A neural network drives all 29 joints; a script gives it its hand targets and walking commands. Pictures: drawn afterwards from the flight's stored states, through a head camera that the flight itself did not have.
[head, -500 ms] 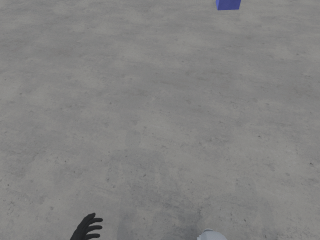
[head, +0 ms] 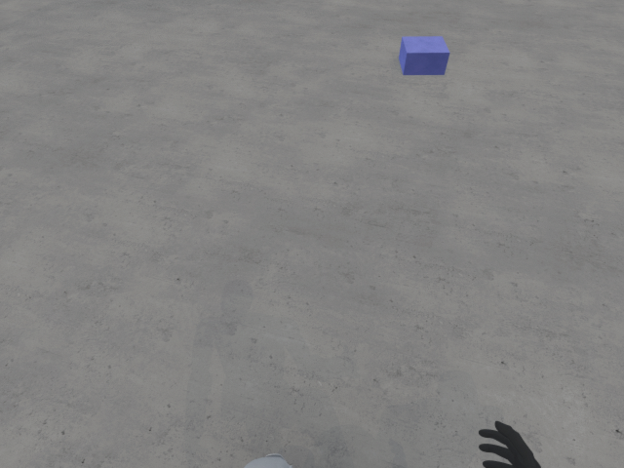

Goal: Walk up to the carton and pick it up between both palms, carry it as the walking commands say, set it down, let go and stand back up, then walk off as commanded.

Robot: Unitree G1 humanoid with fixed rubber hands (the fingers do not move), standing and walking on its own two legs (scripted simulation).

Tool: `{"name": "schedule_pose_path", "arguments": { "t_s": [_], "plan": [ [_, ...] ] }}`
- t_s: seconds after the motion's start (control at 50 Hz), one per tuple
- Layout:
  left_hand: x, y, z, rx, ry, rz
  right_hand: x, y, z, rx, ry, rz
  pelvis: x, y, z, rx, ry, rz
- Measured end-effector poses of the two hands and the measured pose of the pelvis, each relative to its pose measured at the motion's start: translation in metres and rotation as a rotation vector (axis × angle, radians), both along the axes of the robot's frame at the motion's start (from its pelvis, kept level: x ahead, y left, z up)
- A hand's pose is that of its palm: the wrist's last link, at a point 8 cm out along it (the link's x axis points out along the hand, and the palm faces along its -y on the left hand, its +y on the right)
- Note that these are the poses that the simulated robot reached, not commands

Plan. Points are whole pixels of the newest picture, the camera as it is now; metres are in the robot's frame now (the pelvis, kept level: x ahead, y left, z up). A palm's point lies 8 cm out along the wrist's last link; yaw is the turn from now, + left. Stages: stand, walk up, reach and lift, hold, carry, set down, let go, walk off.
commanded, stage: walk up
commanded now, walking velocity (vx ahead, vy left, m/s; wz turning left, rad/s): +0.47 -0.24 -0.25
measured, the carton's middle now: (422, 55) +2.66 -0.46 -0.68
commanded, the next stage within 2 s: none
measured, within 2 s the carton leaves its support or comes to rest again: neither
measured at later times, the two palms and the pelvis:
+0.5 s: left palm (281, 346) +0.31 +0.11 -0.09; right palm (620, 459) +0.21 -0.38 -0.14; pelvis +0.23 -0.13 +0.02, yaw -5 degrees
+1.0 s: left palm (301, 325) +0.36 +0.08 -0.11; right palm (526, 228) +0.61 -0.35 -0.11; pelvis +0.48 -0.12 +0.01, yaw -5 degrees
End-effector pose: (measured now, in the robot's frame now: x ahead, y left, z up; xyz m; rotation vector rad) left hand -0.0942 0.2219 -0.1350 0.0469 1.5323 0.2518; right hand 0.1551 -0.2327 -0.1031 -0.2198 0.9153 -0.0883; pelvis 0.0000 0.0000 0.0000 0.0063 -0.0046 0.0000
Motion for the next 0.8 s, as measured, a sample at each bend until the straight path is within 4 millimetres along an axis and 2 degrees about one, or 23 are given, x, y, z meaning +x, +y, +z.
{"name": "schedule_pose_path", "arguments": {
  "t_s": [0.06, 0.12, 0.18, 0.26, 0.34, 0.4, 0.42, 0.46, 0.54, 0.6, 0.7, 0.8],
  "plan": [
    [0.079, 0.008, 0.003, -0.002, -0.123, -0.047, -0.022, -0.021, 0.004, -0.042, 0.12, -0.083, 0.029, -0.003, 0.012, -0.003, -0.018, -0.006],
    [0.157, 0.006, 0.014, -0.006, -0.243, -0.111, -0.048, -0.037, 0.011, -0.056, 0.223, -0.163, 0.057, -0.011, 0.024, -0.009, -0.028, -0.012],
    [0.223, -0.005, 0.025, -0.015, -0.322, -0.174, -0.07, -0.049, 0.012, -0.052, 0.315, -0.21, 0.084, -0.022, 0.03, -0.009, -0.034, -0.033],
    [0.299, -0.031, 0.035, -0.026, -0.385, -0.245, -0.09, -0.063, 0.009, -0.026, 0.438, -0.262, 0.118, -0.044, 0.032, -0.006, -0.033, -0.043],
    [0.365, -0.066, 0.041, -0.017, -0.421, -0.303, -0.083, -0.087, -0.005, 0.017, 0.519, -0.309, 0.159, -0.074, 0.026, 0.01, -0.025, -0.058],
    [0.406, -0.088, 0.035, 0.04, -0.448, -0.322, -0.055, -0.113, -0.029, 0.052, 0.545, -0.302, 0.195, -0.104, 0.009, 0.032, -0.015, -0.057],
    [0.413, -0.094, 0.032, 0.063, -0.451, -0.314, -0.041, -0.124, -0.038, 0.057, 0.551, -0.285, 0.204, -0.112, 0.003, 0.028, -0.012, -0.065],
    [0.414, -0.105, 0.034, 0.088, -0.42, -0.3, 0.001, -0.14, -0.044, 0.063, 0.513, -0.257, 0.219, -0.123, 0.005, 0.031, -0.01, -0.077],
    [0.397, -0.122, 0.052, 0.104, -0.307, -0.247, 0.106, -0.158, -0.03, 0.093, 0.32, -0.218, 0.251, -0.135, 0.026, 0.047, -0.01, -0.086],
    [0.385, -0.134, 0.058, 0.098, -0.239, -0.202, 0.17, -0.159, -0.017, 0.125, 0.228, -0.18, 0.276, -0.144, 0.036, 0.049, -0.02, -0.079],
    [0.371, -0.159, 0.053, 0.051, -0.124, -0.126, 0.242, -0.155, -0.004, 0.143, 0.197, -0.129, 0.321, -0.155, 0.041, 0.042, -0.032, -0.075],
    [0.377, -0.174, 0.05, 0.007, -0.037, -0.071, 0.306, -0.148, -0.001, 0.138, 0.189, -0.108, 0.367, -0.152, 0.04, 0.035, -0.04, -0.086]
  ]
}}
